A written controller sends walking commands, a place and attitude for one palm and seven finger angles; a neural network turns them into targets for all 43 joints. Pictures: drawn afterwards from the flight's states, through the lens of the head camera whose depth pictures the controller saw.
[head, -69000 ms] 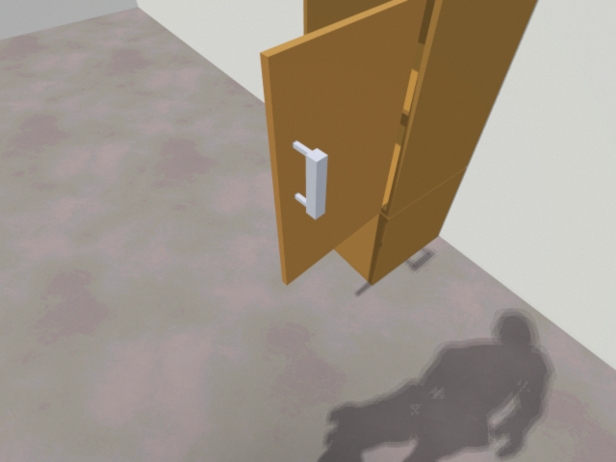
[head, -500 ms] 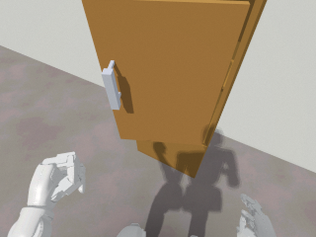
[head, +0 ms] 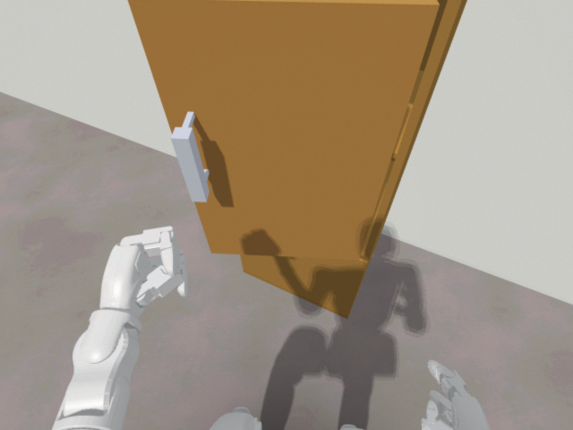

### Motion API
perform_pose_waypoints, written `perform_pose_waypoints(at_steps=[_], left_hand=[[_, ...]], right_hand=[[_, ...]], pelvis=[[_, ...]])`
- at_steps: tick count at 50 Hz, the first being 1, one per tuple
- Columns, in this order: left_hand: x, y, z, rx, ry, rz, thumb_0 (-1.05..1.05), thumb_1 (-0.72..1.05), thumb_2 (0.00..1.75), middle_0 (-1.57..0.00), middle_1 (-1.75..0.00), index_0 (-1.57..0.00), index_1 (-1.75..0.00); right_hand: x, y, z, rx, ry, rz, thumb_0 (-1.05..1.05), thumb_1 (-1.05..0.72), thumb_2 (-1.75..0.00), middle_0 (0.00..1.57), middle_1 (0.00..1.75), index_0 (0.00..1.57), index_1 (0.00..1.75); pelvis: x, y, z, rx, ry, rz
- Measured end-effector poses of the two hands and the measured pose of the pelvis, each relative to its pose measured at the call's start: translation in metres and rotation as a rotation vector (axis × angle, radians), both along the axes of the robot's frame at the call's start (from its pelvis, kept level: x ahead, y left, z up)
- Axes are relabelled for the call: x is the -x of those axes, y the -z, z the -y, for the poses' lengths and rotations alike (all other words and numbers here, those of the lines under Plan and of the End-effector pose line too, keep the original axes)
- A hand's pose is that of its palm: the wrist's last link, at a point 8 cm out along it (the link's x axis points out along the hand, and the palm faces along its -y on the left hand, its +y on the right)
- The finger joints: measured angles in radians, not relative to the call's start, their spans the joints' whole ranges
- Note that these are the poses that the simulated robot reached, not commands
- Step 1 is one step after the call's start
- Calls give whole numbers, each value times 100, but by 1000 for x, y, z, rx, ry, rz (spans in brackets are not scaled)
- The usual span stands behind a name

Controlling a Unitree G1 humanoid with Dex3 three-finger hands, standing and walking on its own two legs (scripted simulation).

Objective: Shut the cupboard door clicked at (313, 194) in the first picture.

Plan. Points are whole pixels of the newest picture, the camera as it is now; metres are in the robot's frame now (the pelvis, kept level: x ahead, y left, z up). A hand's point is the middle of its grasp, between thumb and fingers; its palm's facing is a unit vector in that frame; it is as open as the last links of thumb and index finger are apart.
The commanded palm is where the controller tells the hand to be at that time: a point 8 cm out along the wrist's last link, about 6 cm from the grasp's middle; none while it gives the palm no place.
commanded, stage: bring the fist close to the handle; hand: left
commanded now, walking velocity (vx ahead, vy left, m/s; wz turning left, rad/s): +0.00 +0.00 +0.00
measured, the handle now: (195, 158) +0.52 +0.18 +0.07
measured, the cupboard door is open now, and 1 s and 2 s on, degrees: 23 23 12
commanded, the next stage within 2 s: push the door shut along its arc in 0.96 s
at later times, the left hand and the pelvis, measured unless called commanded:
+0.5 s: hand (203, 213) +0.40 +0.14 +0.08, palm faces -0.02 -1.00 -0.03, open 3.1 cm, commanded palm +0.38 +0.20 +0.07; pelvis +0.00 -0.01 +0.00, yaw +0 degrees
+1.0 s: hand (204, 206) +0.41 +0.14 +0.07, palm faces +0.00 -1.00 +0.00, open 3.1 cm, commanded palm +0.39 +0.20 +0.07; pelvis +0.00 -0.01 +0.00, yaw -1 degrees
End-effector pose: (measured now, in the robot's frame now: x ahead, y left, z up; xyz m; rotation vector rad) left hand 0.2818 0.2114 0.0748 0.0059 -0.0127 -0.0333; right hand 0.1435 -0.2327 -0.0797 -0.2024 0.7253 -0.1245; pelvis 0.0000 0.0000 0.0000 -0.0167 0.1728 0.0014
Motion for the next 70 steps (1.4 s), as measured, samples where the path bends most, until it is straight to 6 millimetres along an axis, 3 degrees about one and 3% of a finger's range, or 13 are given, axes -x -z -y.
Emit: perform_pose_waypoints(at_steps=[6, 12, 20, 33, 43, 57, 63, 70], left_hand=[[-18, -4, -8, -22, -35, 30, 2, 90, 90, -130, -150, -130, -150], [-35, 7, 8, -10, 22, -22, 2, 90, 90, -130, -150, -130, -150], [-74, -4, 14, -13, -23, 36, 2, 90, 90, -130, -150, -130, -150], [-122, 2, 22, 3, -24, -10, 2, 90, 90, -130, -150, -130, -150], [-118, 7, 15, -8, -31, -27, 2, 90, 90, -130, -150, -130, -150], [-112, 4, 15, -5, -9, -4, 2, 90, 90, -130, -150, -130, -150], [-126, 3, 13, -3, 14, -9, 2, 90, 90, -130, -150, -130, -150], [-151, -3, 10, -18, 55, 0, 2, 90, 90, -132, -150, -130, -150]], right_hand=[[8, 5, 9, 7, 6, -60, 1, -90, -89, 20, 30, 20, 30], [13, 10, 17, 20, 26, -95, 1, -90, -89, 20, 30, 20, 30], [23, 16, 23, 20, 50, -136, 1, -91, -89, 20, 30, 20, 30], [69, 30, 34, 17, 114, -289, 1, -91, -89, 20, 30, 20, 30], [92, 31, 36, 0, 160, -359, 1, -91, -89, 20, 30, 20, 30], [65, 24, 28, 12, 123, -280, 1, -91, -89, 20, 30, 20, 30], [63, 24, 25, 28, 115, -273, 1, -91, -89, 20, 30, 20, 30], [84, 33, 25, 36, 133, -334, 0, -91, -89, 20, 30, 20, 30]], pelvis=[[-2, 0, 2, -1, -1, -5], [-1, -1, 2, -1, -2, -11], [1, 1, 7, -7, 4, -28], [2, 4, 10, -7, 14, -69], [-3, 1, 8, -11, 30, -72], [2, 1, 3, -1, 17, -58], [7, 4, 1, 3, 12, -65], [10, 10, -3, 12, 9, -98]])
